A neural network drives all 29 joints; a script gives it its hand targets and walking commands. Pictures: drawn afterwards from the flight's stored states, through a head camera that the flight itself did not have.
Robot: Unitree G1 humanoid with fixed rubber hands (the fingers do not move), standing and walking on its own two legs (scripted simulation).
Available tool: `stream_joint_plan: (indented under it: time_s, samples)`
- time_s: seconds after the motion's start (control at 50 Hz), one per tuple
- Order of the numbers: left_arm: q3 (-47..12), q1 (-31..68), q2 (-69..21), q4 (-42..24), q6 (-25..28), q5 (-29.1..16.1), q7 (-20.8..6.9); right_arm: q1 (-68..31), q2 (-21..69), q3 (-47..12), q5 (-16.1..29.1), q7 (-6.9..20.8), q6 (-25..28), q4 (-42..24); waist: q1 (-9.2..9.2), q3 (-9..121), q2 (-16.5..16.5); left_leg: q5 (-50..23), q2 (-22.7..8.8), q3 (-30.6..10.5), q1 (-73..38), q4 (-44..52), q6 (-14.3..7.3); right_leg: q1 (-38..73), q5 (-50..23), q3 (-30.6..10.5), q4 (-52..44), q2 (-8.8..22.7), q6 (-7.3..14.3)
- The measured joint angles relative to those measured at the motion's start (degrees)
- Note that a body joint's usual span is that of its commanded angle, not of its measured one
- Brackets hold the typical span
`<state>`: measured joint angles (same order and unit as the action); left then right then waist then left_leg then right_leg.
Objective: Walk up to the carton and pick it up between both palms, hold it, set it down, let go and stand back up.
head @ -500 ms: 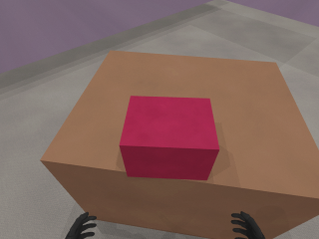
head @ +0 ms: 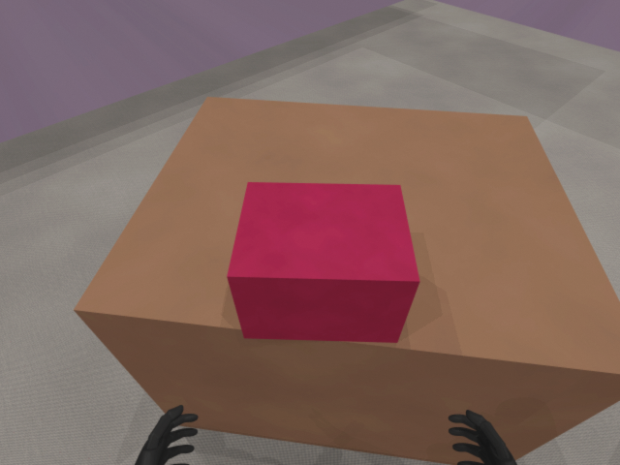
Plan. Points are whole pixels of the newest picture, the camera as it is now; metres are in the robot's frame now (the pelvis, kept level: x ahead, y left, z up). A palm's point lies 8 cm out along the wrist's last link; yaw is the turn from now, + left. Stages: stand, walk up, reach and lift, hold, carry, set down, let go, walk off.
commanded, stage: let go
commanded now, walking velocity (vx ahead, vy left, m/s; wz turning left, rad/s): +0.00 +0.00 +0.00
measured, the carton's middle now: (322, 261) +0.44 +0.00 -0.02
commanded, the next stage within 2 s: stand in 0.22 s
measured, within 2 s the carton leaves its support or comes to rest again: neither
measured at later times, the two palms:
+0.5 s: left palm out of the picture +0.11 +0.25 -0.11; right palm out of the picture +0.07 -0.26 -0.12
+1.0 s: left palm out of the picture +0.05 +0.25 -0.13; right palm out of the picture -0.04 -0.22 -0.14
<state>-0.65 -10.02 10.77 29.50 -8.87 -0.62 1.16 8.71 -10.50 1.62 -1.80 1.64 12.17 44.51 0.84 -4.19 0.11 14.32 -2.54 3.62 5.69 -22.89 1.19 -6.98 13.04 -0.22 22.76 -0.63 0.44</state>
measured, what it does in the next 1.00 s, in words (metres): stands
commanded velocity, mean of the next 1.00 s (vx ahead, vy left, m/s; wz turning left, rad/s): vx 0.00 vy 0.00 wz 0.00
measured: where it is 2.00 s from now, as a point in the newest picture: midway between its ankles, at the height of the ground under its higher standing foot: outside the picture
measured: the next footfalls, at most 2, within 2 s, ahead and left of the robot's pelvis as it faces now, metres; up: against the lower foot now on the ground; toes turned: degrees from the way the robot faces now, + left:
none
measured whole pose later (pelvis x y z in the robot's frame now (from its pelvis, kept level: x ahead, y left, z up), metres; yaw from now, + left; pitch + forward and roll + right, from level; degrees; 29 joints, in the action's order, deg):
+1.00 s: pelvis +0.00 +0.02 +0.00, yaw -5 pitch +1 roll +0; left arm 2.3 -21.1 9.2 52.4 1.0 1.4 1.7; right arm 21.0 -11.1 2.8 -1.2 -0.9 -0.4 58.9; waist -1.1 2.4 -0.3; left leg 16.4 -2.3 9.1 9.7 -25.0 -0.5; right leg -14.0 14.1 -5.7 26.9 -0.6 -1.2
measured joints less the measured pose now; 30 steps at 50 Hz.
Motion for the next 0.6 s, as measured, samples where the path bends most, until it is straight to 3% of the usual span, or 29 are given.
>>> stream_joint_plan:
  time_s: [0.24,0.38,0.6]
  samples:
    - [0.52,0.40,0.00,0.39,0.59,0.10,-0.17,-0.31,-0.26,-0.25,-0.05,-0.25,0.72,0.32,-0.14,0.00,-0.07,0.33,-0.06,-0.22,0.29,-0.48,0.19,-0.39,0.60,0.21,0.85,-0.03,0.12]
    - [2.86,-3.95,0.98,6.42,8.53,2.79,-1.77,2.12,-2.50,0.71,-0.25,-0.76,-11.83,-0.19,-0.23,4.31,-1.24,3.66,-1.39,1.09,5.88,-6.29,0.18,-5.98,2.28,-1.14,5.04,-1.20,-0.10]
    - [3.35,-8.88,0.59,12.34,9.69,2.48,-1.21,9.08,-3.59,2.21,0.01,-1.03,-13.59,5.38,-1.50,6.09,-0.23,4.65,-0.95,3.27,7.22,-7.33,-0.79,-8.64,3.09,-3.33,7.22,-0.86,-0.77]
